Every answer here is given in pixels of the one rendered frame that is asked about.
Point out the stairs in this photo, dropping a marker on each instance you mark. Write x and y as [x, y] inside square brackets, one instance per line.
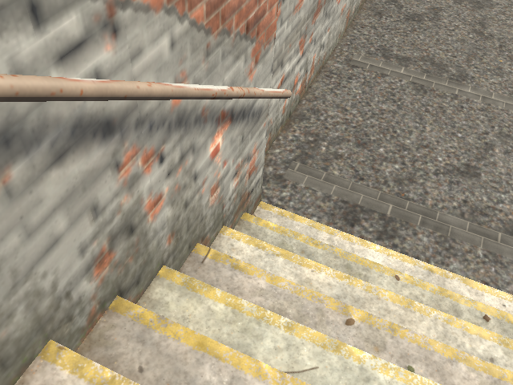
[285, 300]

